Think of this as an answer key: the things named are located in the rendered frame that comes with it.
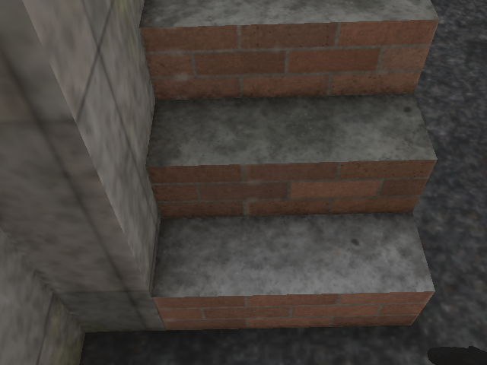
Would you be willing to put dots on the robot right hand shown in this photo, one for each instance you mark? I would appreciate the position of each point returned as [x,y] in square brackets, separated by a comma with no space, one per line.
[457,356]

